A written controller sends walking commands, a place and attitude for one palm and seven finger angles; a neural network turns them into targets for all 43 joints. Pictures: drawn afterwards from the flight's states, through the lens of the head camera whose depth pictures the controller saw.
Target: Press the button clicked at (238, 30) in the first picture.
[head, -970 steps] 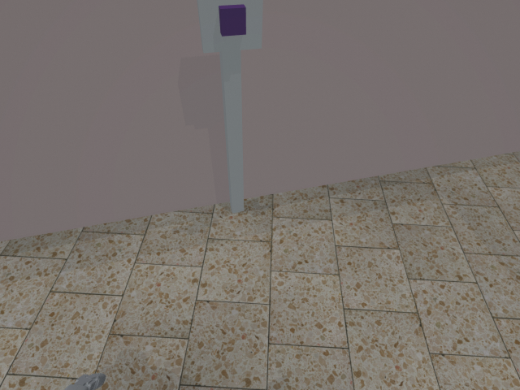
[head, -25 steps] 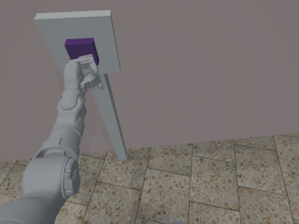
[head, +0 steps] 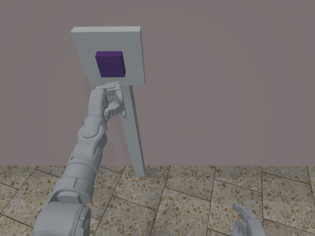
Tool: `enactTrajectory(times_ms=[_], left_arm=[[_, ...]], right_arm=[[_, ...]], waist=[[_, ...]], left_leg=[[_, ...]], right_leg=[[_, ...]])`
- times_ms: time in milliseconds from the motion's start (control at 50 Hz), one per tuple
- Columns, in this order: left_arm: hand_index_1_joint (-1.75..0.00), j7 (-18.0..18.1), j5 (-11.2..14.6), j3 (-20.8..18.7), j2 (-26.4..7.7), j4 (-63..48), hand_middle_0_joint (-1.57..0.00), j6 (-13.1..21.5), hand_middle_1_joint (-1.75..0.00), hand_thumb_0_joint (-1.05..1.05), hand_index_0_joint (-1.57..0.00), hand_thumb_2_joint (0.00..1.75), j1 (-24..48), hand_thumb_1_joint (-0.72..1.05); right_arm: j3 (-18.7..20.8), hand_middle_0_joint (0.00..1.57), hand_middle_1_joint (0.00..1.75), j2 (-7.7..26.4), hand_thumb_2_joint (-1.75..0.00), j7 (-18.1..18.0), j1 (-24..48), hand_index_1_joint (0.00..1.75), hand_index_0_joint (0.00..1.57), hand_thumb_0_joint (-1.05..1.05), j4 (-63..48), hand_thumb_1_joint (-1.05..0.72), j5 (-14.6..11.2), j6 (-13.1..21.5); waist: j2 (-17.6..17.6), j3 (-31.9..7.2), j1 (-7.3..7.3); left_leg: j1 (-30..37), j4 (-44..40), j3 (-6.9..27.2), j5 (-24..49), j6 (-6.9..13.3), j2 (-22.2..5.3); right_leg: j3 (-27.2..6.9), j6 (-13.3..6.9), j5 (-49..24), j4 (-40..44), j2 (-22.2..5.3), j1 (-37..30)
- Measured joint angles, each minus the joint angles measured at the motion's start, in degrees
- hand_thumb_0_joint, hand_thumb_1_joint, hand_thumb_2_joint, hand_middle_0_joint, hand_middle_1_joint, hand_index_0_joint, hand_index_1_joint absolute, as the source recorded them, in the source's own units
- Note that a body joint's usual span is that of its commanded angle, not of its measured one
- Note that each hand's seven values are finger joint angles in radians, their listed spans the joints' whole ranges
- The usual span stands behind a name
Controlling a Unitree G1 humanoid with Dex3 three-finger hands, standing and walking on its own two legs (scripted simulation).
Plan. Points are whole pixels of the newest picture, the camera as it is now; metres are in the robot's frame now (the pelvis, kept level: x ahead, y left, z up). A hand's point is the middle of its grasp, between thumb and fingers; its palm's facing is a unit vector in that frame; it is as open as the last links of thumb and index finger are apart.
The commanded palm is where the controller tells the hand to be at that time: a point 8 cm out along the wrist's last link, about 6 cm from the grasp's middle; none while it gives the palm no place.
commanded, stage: draw the hand back to the body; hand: left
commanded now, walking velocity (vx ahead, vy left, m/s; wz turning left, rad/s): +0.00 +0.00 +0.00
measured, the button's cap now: (111, 64) +0.54 +0.15 +0.15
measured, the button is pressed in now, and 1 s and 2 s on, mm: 0 0 0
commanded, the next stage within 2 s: step back with the hand held close in 1.50 s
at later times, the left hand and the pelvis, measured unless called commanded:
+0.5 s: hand (85, 128) +0.31 +0.17 +0.15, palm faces +0.04 -1.00 -0.04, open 3.1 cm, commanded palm +0.28 +0.22 +0.15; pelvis -0.01 +0.00 +0.01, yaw +0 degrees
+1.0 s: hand (34, 162) +0.22 +0.23 +0.17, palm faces +0.33 -0.89 -0.31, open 3.1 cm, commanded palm +0.17 +0.28 +0.18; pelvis +0.00 +0.02 +0.02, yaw +0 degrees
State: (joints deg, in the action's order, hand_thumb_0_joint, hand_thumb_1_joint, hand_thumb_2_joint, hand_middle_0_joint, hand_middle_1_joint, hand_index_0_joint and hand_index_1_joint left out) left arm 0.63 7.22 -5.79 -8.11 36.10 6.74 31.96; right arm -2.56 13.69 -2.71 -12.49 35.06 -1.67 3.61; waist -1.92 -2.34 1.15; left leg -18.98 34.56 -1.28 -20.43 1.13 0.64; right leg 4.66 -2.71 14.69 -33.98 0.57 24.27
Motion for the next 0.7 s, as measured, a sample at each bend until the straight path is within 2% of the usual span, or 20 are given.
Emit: enactTrajectory(times_ms=[100,200,320,440,540,600,700], left_arm=[[-1.5,0.0,-0.16,-1.86,-0.95,0.95,-1.3,0.73,-1.5,0.02,-1.3,0.9,1.35,0.9],[-1.5,-2.55,1.1,-3.5,-1.14,-6.24,-1.3,0.96,-1.5,0.02,-1.29,0.9,-6.26,0.9],[-1.5,-5.17,2.77,-3.93,-2.43,-17.15,-1.3,-3.46,-1.5,0.02,-1.29,0.9,-16.92,0.9],[-1.5,-5.8,3.48,-2.49,-3.31,-26.47,-1.3,-6.92,-1.51,0.02,-1.3,0.9,-22.18,0.9],[-1.5,-7.65,4.8,-1.85,-3.52,-31.62,-1.3,-9.14,-1.51,0.02,-1.3,0.9,-24.62,0.9],[-1.5,-4.03,1.28,-0.29,-5.01,-35.54,-1.3,-7.39,-1.5,0.02,-1.3,0.9,-28.43,0.9],[-1.5,0.33,-1.86,-0.16,-6.19,-41.38,-1.3,-4.77,-1.5,0.02,-1.3,0.9,-36.48,0.9]], right_arm=[[-0.47,0.2,0.3,-0.53,-0.9,-0.18,-0.36,0.3,0.2,0.0,-0.19,-0.9,0.21,0.15],[-0.07,0.2,0.3,-0.16,-0.9,0.53,-3.21,0.3,0.2,0.01,-0.22,-0.9,-0.09,-0.33],[-0.11,0.2,0.3,0.25,-0.9,0.06,-3.98,0.3,0.2,0.01,-0.23,-0.9,-0.97,-1.41],[0.0,0.2,0.3,1.06,-0.9,-1.53,-1.53,0.29,0.2,0.01,-0.65,-0.9,-1.18,0.92],[-0.74,0.2,0.3,0.89,-0.9,-2.24,1.12,0.29,0.2,0.01,-0.98,-0.9,-1.24,2.73],[-1.2,0.2,0.3,-0.04,-0.9,-2.08,3.17,0.3,0.2,0.01,-0.95,-0.9,-0.02,3.13],[-1.53,0.2,0.3,-1.33,-0.9,-1.63,3.95,0.3,0.2,0.01,-1.33,-0.9,1.13,2.16]], waist=[[0.23,-0.09,0.34],[-0.79,-1.63,-0.37],[-0.66,-0.96,-1.34],[-1.01,0.69,-2.64],[-1.22,0.13,-3.36],[-1.14,0.94,-3.05],[-0.77,2.71,-3.3]], left_leg=[[0.04,-0.56,-0.67,0.38,-0.11,-0.14],[2.36,-2.3,-1.9,0.47,-0.03,-0.33],[5.98,-3.94,-1.7,1.01,-0.02,-0.4],[7.5,-3.92,-0.44,1.61,0.17,-0.07],[8.72,-4.47,0.04,2.11,0.38,0.37],[10.71,-6.19,-0.16,2.86,0.47,0.48],[13.41,-9.21,-0.32,4.29,0.51,0.36]], right_leg=[[-0.64,-0.16,-0.46,0.2,0.22,0.39],[-1.9,-0.02,-0.58,1.09,0.62,-1.11],[-1.75,0.02,-0.99,2.75,0.74,-4.84],[-0.53,0.17,-1.78,4.0,0.3,-7.44],[-0.11,0.42,-2.12,4.63,-0.16,-8.9],[-0.35,0.52,-2.77,6.08,-0.16,-10.71],[-0.55,0.59,-4.38,9.33,0.11,-13.48]])
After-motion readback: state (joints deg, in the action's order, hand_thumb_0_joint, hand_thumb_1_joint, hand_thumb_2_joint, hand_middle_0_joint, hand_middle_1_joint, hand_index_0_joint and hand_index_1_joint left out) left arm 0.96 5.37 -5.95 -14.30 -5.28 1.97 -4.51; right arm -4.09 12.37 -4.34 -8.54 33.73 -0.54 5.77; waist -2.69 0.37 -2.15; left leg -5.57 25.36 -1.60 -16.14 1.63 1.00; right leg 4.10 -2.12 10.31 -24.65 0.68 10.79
